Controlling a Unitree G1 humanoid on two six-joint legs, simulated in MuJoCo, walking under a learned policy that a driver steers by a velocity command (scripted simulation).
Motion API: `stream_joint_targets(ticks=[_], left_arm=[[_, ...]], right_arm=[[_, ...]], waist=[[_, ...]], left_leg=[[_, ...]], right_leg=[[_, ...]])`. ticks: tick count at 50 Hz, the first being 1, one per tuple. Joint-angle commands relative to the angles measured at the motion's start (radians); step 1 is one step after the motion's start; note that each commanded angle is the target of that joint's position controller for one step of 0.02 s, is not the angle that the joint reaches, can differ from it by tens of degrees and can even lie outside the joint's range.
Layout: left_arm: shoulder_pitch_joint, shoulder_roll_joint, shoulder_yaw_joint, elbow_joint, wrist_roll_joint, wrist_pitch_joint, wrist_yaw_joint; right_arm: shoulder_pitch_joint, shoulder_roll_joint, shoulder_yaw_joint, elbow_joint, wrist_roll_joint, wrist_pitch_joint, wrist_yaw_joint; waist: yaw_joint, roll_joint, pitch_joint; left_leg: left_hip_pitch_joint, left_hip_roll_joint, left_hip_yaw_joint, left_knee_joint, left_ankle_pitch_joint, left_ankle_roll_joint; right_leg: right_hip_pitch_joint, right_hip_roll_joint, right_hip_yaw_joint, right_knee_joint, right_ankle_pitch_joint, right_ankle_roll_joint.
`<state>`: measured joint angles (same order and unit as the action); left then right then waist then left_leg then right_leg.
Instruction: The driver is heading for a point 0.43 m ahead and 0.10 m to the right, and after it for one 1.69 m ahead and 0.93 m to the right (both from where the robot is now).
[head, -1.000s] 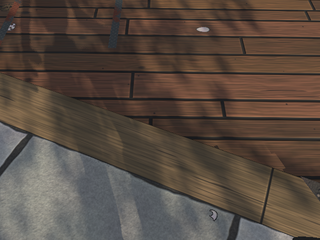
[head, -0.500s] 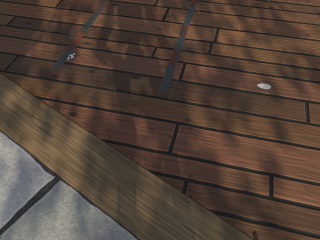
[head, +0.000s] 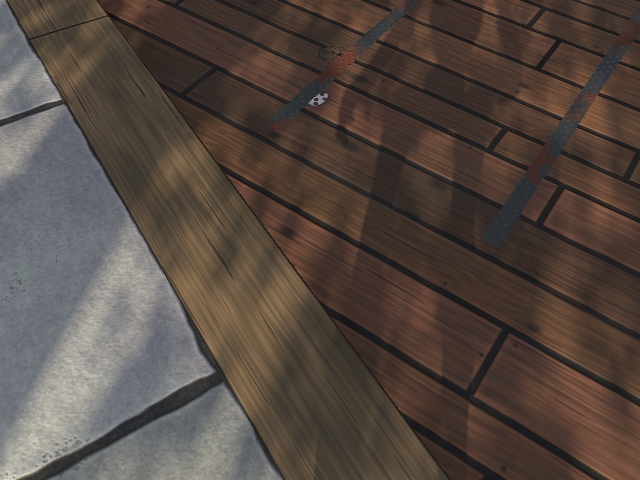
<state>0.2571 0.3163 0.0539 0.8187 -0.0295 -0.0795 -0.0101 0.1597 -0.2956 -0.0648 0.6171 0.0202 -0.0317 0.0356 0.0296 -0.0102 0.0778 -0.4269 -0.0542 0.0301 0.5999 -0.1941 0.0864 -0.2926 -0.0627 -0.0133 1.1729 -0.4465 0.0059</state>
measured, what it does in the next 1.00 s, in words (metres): walks ahead, turning right: right foot, then left foot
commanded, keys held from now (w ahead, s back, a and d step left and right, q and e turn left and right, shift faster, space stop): w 0.08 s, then w+e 0.28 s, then e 0.64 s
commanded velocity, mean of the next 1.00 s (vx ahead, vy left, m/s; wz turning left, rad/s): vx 0.29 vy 0.00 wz -0.32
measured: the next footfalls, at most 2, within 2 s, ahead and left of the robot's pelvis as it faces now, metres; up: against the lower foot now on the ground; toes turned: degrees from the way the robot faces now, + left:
right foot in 0.42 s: +0.41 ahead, -0.14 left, +0.00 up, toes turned -6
left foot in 0.96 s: +0.56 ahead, +0.03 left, +0.00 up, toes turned -31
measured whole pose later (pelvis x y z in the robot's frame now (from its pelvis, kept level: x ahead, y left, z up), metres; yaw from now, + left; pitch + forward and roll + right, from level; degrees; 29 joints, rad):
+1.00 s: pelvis +0.42 -0.04 +0.01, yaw -26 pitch +2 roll +0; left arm 0.19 0.33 0.07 0.62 -0.02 0.07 0.05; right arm 0.12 -0.28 -0.04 0.68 -0.02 -0.04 -0.01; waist 0.02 -0.03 0.01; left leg -0.37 -0.04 -0.08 0.51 -0.17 0.01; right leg -0.34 0.17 0.28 0.72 -0.46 -0.02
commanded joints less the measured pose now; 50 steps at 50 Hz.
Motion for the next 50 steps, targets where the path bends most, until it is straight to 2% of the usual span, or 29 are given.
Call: stream_joint_targets(ticks=[1, 2, 5, 8, 12, 14, 15, 17, 18, 19, 20, 21, 22, 23, 24, 25, 26, 27, 28, 29, 32, 35, 39, 43, 45, 47, 48, 49, 50], left_arm=[[-0.055, 0.125, 0.023, -0.101, 0.014, -0.038, 0.001], [-0.027, 0.122, 0.024, -0.090, 0.016, -0.026, -0.002], [-0.019, 0.078, 0.016, -0.078, 0.025, 0.002, 0.000], [-0.099, 0.051, 0.005, -0.092, 0.021, 0.009, -0.003], [-0.223, 0.021, -0.005, -0.132, 0.014, -0.002, -0.021], [-0.252, 0.028, -0.002, -0.152, 0.007, -0.001, -0.032], [-0.237, 0.041, 0.005, -0.147, 0.007, -0.005, -0.039], [-0.238, 0.049, 0.010, -0.163, 0.008, -0.006, -0.053], [-0.246, 0.038, 0.006, -0.186, 0.008, -0.001, -0.059], [-0.209, 0.055, 0.013, -0.187, 0.018, 0.001, -0.064], [-0.114, 0.089, 0.032, -0.172, 0.027, 0.002, -0.063], [0.018, 0.149, 0.059, -0.152, 0.032, -0.001, -0.055], [0.100, 0.255, 0.083, -0.159, 0.037, 0.003, -0.044], [0.068, 0.252, 0.071, -0.195, 0.027, 0.002, -0.042], [0.088, 0.168, 0.051, -0.206, 0.018, 0.011, -0.039], [0.049, 0.137, 0.042, -0.211, 0.021, 0.019, -0.031], [0.010, 0.127, 0.038, -0.214, 0.018, 0.026, -0.026], [-0.016, 0.117, 0.034, -0.222, 0.021, 0.031, -0.018], [-0.035, 0.118, 0.032, -0.229, 0.032, 0.037, -0.014], [-0.056, 0.117, 0.032, -0.234, 0.035, 0.040, -0.012], [-0.059, 0.141, 0.040, -0.230, 0.023, 0.046, 0.004], [-0.053, 0.151, 0.044, -0.225, 0.010, 0.077, 0.027], [-0.051, 0.156, 0.048, -0.230, 0.002, 0.114, 0.054], [-0.043, 0.161, 0.051, -0.236, 0.014, 0.135, 0.065], [-0.057, 0.150, 0.048, -0.247, 0.008, 0.140, 0.065], [-0.101, 0.135, 0.042, -0.265, -0.001, 0.144, 0.064], [-0.069, 0.092, 0.029, -0.275, 0.011, 0.142, 0.060], [0.027, 0.064, 0.023, -0.279, 0.015, 0.137, 0.056], [0.036, 0.140, 0.043, -0.276, 0.025, 0.129, 0.050]], right_arm=[[0.102, -0.108, -0.030, -0.022, -0.016, -0.028, -0.006], [0.080, -0.099, -0.025, -0.026, -0.024, -0.031, -0.008], [0.086, -0.115, -0.026, 0.005, -0.020, -0.049, -0.017], [0.113, -0.119, -0.024, 0.041, -0.024, -0.055, -0.028], [0.163, -0.143, -0.027, 0.087, -0.027, -0.060, -0.038], [0.188, -0.147, -0.031, 0.111, -0.023, -0.060, -0.036], [0.196, -0.147, -0.033, 0.113, -0.035, -0.061, -0.034], [0.184, -0.139, -0.035, 0.116, -0.023, -0.051, -0.035], [0.167, -0.144, -0.038, 0.121, -0.007, -0.038, -0.041], [0.158, -0.154, -0.041, 0.118, -0.011, -0.026, -0.050], [0.138, -0.179, -0.046, 0.107, -0.014, -0.012, -0.065], [0.132, -0.176, -0.042, 0.096, -0.013, -0.003, -0.081], [0.203, -0.129, -0.023, 0.059, -0.046, -0.010, -0.093], [0.300, -0.052, 0.009, 0.048, -0.065, -0.029, -0.071], [0.235, -0.157, -0.010, 0.060, -0.034, -0.046, -0.053], [0.123, -0.159, -0.008, 0.023, -0.004, -0.048, -0.047], [0.072, -0.146, -0.004, 0.014, -0.012, -0.043, -0.054], [0.057, -0.152, -0.009, 0.009, -0.029, -0.031, -0.066], [0.072, -0.147, -0.010, 0.007, -0.032, -0.016, -0.069], [0.091, -0.135, -0.009, 0.011, -0.032, -0.004, -0.074], [0.109, -0.106, 0.000, 0.019, -0.040, 0.011, -0.093], [0.053, -0.093, 0.004, 0.009, -0.040, 0.019, -0.099], [-0.052, -0.079, 0.009, -0.015, -0.028, 0.021, -0.085], [-0.106, -0.091, 0.002, -0.027, -0.026, -0.007, -0.060], [-0.085, -0.101, -0.004, -0.020, -0.023, -0.021, -0.051], [-0.017, -0.103, -0.013, 0.006, -0.023, -0.034, -0.045], [0.006, -0.150, -0.024, 0.006, -0.035, -0.033, -0.049], [-0.039, -0.217, -0.037, -0.004, -0.052, -0.016, -0.053], [0.030, -0.189, -0.037, 0.014, -0.057, -0.007, -0.049]], waist=[[-0.051, 0.058, -0.146], [-0.027, 0.075, -0.140], [-0.012, 0.058, -0.108], [-0.044, 0.061, -0.060], [-0.096, 0.061, -0.023], [-0.109, 0.057, -0.006], [-0.103, 0.046, -0.032], [-0.089, 0.058, -0.021], [-0.075, 0.077, 0.015], [-0.055, 0.085, -0.015], [-0.004, 0.095, -0.091], [0.062, 0.052, -0.182], [0.049, -0.129, -0.322], [-0.019, -0.298, -0.488], [0.053, -0.140, -0.521], [0.059, -0.078, -0.391], [0.034, 0.033, -0.261], [0.009, 0.042, -0.213], [-0.024, 0.013, -0.182], [-0.044, -0.013, -0.164], [-0.061, -0.038, -0.188], [-0.050, -0.051, -0.222], [-0.015, -0.098, -0.208], [0.005, -0.138, -0.192], [-0.008, -0.157, -0.196], [-0.056, -0.157, -0.199], [-0.040, -0.057, -0.246], [0.036, 0.233, -0.210], [-0.003, 0.272, -0.235]], left_leg=[[0.394, 0.276, -0.403, -0.326, 0.132, 0.192], [0.332, 0.261, -0.372, -0.351, 0.178, 0.191], [0.258, 0.250, -0.269, -0.411, 0.277, 0.202], [0.265, 0.222, -0.161, -0.440, 0.281, 0.162], [0.263, 0.205, -0.056, -0.466, 0.235, 0.116], [0.332, 0.242, -0.043, -0.458, 0.224, 0.112], [0.352, 0.263, -0.036, -0.430, 0.269, 0.120], [0.448, 0.291, -0.028, -0.365, 0.370, 0.105], [0.503, 0.300, -0.026, -0.319, 0.452, 0.077], [0.526, 0.297, -0.015, -0.234, 0.664, 0.058], [0.523, 0.277, 0.009, -0.085, 0.858, 0.034], [0.440, 0.227, 0.053, 0.135, 0.855, -0.008], [0.172, 0.127, 0.080, 0.482, 0.408, -0.071], [-0.171, -0.084, -0.042, 0.824, -0.436, -0.140], [-0.238, -0.009, -0.189, 0.887, -0.408, -0.123], [-0.282, 0.035, -0.167, 0.870, -0.351, -0.115], [-0.301, 0.069, -0.140, 0.803, -0.304, -0.117], [-0.263, 0.095, -0.135, 0.734, -0.261, -0.120], [-0.206, 0.101, -0.135, 0.694, -0.238, -0.122], [-0.187, 0.100, -0.131, 0.653, -0.225, -0.130], [-0.185, 0.089, -0.121, 0.542, -0.144, -0.165], [-0.190, 0.077, -0.126, 0.413, -0.044, -0.189], [-0.168, 0.052, -0.144, 0.243, 0.019, -0.195], [-0.119, 0.021, -0.163, 0.100, -0.034, -0.172], [-0.042, 0.010, -0.165, -0.008, -0.051, -0.150], [0.148, 0.032, -0.140, -0.218, 0.138, -0.111], [0.305, 0.180, -0.236, -0.218, 0.315, -0.049], [0.413, 0.371, -0.444, -0.197, 0.727, 0.098], [0.399, 0.488, -0.595, -0.224, 0.736, 0.225]], right_leg=[[-0.377, -0.081, 0.076, 0.007, 0.114, -0.012], [-0.324, -0.088, 0.076, -0.015, 0.142, -0.004], [-0.313, -0.087, 0.055, -0.116, 0.220, 0.034], [-0.360, -0.087, 0.053, -0.286, 0.417, 0.043], [-0.283, -0.023, 0.018, -0.512, 0.627, 0.020], [-0.306, -0.006, 0.029, -0.559, 0.610, 0.001], [-0.280, 0.010, 0.019, -0.495, 0.629, -0.011], [-0.347, 0.018, 0.021, -0.497, 0.483, -0.045], [-0.396, 0.013, 0.028, -0.585, 0.343, -0.071], [-0.336, 0.051, -0.018, -0.604, 0.301, -0.088], [-0.204, 0.096, -0.057, -0.621, 0.311, -0.104], [0.010, 0.114, -0.031, -0.673, 0.465, -0.135], [0.328, -0.105, 0.274, -0.622, 0.790, -0.235], [0.626, -0.314, 0.774, -0.719, 0.891, -0.454], [0.638, -0.282, 0.705, -0.744, 0.842, -0.416], [0.534, -0.247, 0.553, -0.739, 0.846, -0.371], [0.377, -0.204, 0.454, -0.759, 0.882, -0.334], [0.265, -0.175, 0.404, -0.781, 0.891, -0.314], [0.169, -0.142, 0.382, -0.811, 0.885, -0.302], [0.117, -0.122, 0.367, -0.830, 0.889, -0.299], [0.080, -0.094, 0.323, -0.830, 0.997, -0.299], [0.089, -0.057, 0.309, -0.796, 0.923, -0.253], [0.091, -0.035, 0.377, -0.790, 0.638, -0.210], [0.142, -0.047, 0.473, -0.743, 0.612, -0.216], [0.165, -0.043, 0.522, -0.710, 0.641, -0.201], [0.118, 0.004, 0.530, -0.658, 0.579, -0.158], [0.033, 0.053, 0.474, -0.539, 0.343, -0.111], [-0.179, 0.228, 0.299, -0.332, -0.156, -0.040], [-0.277, 0.221, 0.232, -0.117, -0.284, 0.013]])
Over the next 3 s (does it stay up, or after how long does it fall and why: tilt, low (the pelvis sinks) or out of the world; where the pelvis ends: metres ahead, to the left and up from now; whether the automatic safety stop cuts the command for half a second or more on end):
stays up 0.40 -0.01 0.02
